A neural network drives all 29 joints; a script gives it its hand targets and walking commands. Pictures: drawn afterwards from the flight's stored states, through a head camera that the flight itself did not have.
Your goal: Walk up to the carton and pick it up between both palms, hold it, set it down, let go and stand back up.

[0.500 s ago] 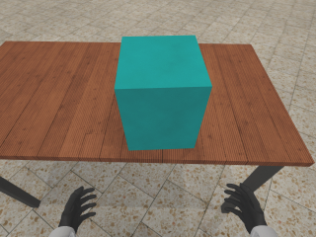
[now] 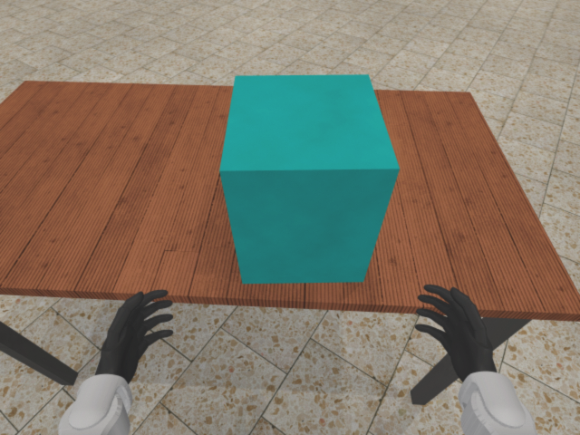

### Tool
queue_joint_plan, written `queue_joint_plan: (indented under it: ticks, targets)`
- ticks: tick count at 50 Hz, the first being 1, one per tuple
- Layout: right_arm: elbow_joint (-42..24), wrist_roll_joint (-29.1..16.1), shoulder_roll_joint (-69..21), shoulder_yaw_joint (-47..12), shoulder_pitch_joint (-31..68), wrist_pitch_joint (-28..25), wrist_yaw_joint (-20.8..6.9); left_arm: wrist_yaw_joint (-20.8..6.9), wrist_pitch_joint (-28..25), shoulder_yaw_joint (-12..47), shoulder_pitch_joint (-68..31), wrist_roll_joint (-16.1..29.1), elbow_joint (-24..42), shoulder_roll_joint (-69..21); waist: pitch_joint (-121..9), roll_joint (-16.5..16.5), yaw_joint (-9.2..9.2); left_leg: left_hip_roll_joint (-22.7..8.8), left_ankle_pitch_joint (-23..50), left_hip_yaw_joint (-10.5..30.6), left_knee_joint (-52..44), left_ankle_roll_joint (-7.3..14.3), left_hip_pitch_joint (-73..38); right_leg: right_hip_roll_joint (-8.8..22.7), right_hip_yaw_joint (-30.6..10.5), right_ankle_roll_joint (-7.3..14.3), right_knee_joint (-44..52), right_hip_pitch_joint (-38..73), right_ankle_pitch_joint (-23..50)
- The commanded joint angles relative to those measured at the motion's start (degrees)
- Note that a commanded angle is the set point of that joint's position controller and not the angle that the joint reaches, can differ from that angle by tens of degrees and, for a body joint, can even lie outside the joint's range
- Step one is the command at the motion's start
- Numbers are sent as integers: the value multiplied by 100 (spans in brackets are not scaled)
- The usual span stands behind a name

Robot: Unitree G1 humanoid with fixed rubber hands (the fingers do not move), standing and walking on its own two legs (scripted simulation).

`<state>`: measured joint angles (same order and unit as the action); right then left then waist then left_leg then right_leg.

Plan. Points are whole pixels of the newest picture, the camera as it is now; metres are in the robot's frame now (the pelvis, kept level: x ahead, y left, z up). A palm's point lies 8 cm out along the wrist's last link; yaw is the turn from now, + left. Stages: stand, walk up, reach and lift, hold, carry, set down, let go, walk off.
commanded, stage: reach and lift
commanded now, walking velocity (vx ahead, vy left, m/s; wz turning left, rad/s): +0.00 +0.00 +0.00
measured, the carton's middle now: (302, 184) +0.45 +0.03 +0.09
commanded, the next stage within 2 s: none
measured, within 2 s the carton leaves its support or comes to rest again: neither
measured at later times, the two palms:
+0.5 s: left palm (122, 284) +0.26 +0.24 +0.09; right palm (473, 286) +0.28 -0.19 +0.09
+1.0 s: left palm (133, 215) +0.33 +0.24 +0.14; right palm (470, 224) +0.34 -0.18 +0.14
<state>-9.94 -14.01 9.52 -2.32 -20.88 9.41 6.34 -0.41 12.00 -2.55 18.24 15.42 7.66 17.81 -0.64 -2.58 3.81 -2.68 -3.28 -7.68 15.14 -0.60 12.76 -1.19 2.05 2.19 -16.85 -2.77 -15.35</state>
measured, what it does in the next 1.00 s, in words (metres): stands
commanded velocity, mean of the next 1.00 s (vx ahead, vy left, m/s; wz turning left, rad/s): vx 0.00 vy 0.00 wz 0.00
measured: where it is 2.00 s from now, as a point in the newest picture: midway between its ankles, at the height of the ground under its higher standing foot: outside the picture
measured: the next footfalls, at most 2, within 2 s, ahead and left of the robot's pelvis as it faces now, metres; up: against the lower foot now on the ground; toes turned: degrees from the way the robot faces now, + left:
none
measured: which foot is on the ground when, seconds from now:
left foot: down 0.00-1.00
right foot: down 0.00-1.00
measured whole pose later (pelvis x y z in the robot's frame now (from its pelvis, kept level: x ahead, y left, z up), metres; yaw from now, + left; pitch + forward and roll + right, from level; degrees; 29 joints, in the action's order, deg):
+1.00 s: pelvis -0.01 +0.00 +0.00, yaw -1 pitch +2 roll +1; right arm 6.8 -25.7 19.3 -4.4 23.3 25.8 11.2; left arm 0.6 39.4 -13.6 -22.8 13.6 -1.5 18.3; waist -1.5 -2.0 0.0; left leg -3.6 -3.1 -8.0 17.1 -0.4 15.9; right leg -1.8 1.4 2.0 -20.2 -6.9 -15.6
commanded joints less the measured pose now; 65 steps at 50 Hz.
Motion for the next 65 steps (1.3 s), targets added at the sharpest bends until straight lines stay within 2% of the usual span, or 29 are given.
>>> queue_joint_plan:
  ticks: [1,2,4,6,7,11,13,14,15,16,21,24,29,31,32,34,36,38,41,44,47,49,51,53,56,57,58,63,65]
  targets:
    - [-1161,-9,502,241,1200,-419,-62,148,-498,-451,-1309,78,1033,736,-569,364,-68,120,693,667,475,98,-2355,316,-492,-184,606,-2454,473]
    - [-1157,-19,550,272,1030,-422,-89,183,-505,-461,-1147,57,1262,653,-724,447,-19,103,766,680,461,77,-2452,290,-489,-159,569,-2337,579]
    - [-895,-221,571,185,1097,-339,-121,185,-355,-450,-1184,6,1103,605,-792,646,-45,110,1106,724,523,41,-2635,273,-498,-133,562,-2251,888]
    - [-821,-301,777,298,1207,-260,-92,209,-125,-459,-1199,-78,1221,589,-784,666,-48,114,1302,745,515,-3,-2827,217,-460,-135,588,-2301,1013]
    - [-921,-307,870,289,1433,-230,-59,198,21,-626,-1295,-92,1187,633,-848,494,-30,123,1552,747,585,-13,-2820,183,-426,-164,566,-2230,1244]
    - [-1491,-478,1269,396,1882,-229,0,219,389,-771,-1638,-71,2019,677,-1397,437,-50,139,2294,818,710,-144,-3057,75,-358,-165,478,-1986,1965]
    - [-1370,-651,1260,263,1855,-170,0,193,579,-814,-1623,-54,2078,596,-1413,572,-52,167,2613,794,785,-163,-3108,54,-378,-178,465,-2008,2251]
    - [-1319,-609,1410,380,2192,-116,36,165,670,-802,-1793,-40,1876,536,-1311,450,-125,154,2482,801,748,-165,-3077,48,-385,-187,482,-2075,2198]
    - [-1334,-591,1313,292,1908,-81,55,117,760,-855,-1519,-35,1857,450,-1351,324,-130,155,2573,815,746,-148,-3143,50,-386,-229,511,-1947,2451]
    - [-1431,-652,1391,360,1937,-53,71,97,822,-891,-1514,-61,1991,465,-1520,359,-94,148,2718,839,729,-161,-3178,40,-379,-223,490,-1785,2613]
    - [-1354,-785,1530,346,2426,270,151,14,1169,-1060,-2041,-97,2000,521,-1489,279,-195,186,2579,816,639,-108,-2979,53,-414,-290,482,-1663,2862]
    - [-1274,-764,1591,380,2924,482,226,-56,1358,-1238,-2556,-79,1757,551,-1377,63,-284,188,2106,812,594,-45,-2777,106,-448,-404,424,-1605,2940]
    - [-1242,-905,1588,396,3913,769,317,-49,1616,-1422,-3577,-73,1736,802,-1709,220,-244,205,1620,749,515,57,-2467,145,-528,-479,314,-1446,2823]
    - [-784,-914,1427,313,3917,877,339,-67,1730,-1428,-3575,-176,1320,757,-1600,178,-256,209,1479,740,543,124,-2417,194,-549,-508,285,-1502,2876]
    - [-868,-945,1491,315,4245,915,373,-77,1784,-1423,-3935,-149,1274,804,-1784,214,-295,204,1455,732,543,133,-2330,203,-558,-538,236,-1389,2971]
    - [-861,-982,1555,284,4703,982,413,-74,1906,-1510,-4264,-130,1275,929,-1809,136,-206,197,1315,725,547,170,-2164,207,-616,-587,141,-1283,2975]
    - [-604,-990,1528,227,5015,1062,484,-72,2024,-1599,-4529,-193,840,983,-1781,-27,-244,187,1198,718,516,230,-1988,253,-658,-656,92,-1110,3180]
    - [-419,-988,1617,277,5194,1113,548,-83,2102,-1557,-4805,-211,900,964,-1941,103,-327,183,1158,724,503,219,-2103,294,-677,-715,7,-1090,3438]
    - [-161,-1077,1638,265,5910,1193,574,-25,2213,-1509,-5578,-203,769,1129,-2173,324,-319,201,910,641,545,214,-2130,234,-561,-670,-18,-1200,3076]
    - [-5,-1083,1744,391,6491,1240,546,81,2314,-1436,-6038,-86,610,1186,-2450,244,-365,146,815,654,593,230,-2124,201,-517,-597,-21,-1364,2762]
    - [769,-1166,1793,310,6730,1321,473,147,2483,-1417,-6212,-205,100,1185,-2365,321,-298,118,1026,663,649,220,-2335,150,-415,-580,-54,-1478,2844]
    - [1136,-1182,1920,370,6843,1381,462,145,2568,-1415,-6383,-253,-144,1168,-2426,325,-359,91,915,698,623,223,-2331,181,-430,-588,-41,-1472,2791]
    - [953,-1272,2041,372,7385,1361,455,191,2630,-1384,-6747,-207,84,1254,-2802,292,-299,83,999,689,660,190,-2346,101,-373,-585,-57,-1393,2844]
    - [1216,-1326,2078,329,7571,1335,409,274,2689,-1398,-6834,-246,-33,1344,-2773,279,-231,79,1316,688,747,200,-2284,57,-337,-587,-146,-1403,3093]
    - [1710,-1444,2228,350,8284,1377,294,308,2712,-1215,-7539,-132,-560,1373,-2863,360,-329,58,956,725,758,177,-2244,29,-291,-530,-107,-1593,2540]
    - [1691,-1432,2332,423,8457,1355,255,352,2686,-1198,-7760,-138,-464,1437,-2984,518,-257,56,899,691,781,145,-2227,8,-255,-523,-92,-1694,2346]
    - [1914,-1433,2411,417,8649,1365,199,388,2704,-1115,-7890,-102,-728,1380,-2964,453,-253,27,820,737,757,153,-2242,12,-235,-458,-86,-1802,2162]
    - [2686,-1468,2624,430,8971,1308,-40,489,2750,-891,-8239,-118,-998,1398,-3413,539,-287,-46,1403,844,929,49,-2737,-75,-134,-397,-23,-1999,2348]
    - [2733,-1465,2840,584,9314,1282,-85,516,2804,-938,-8615,-129,-970,1530,-3599,648,-348,-42,1464,821,949,1,-2852,-113,-89,-421,-35,-2045,2407]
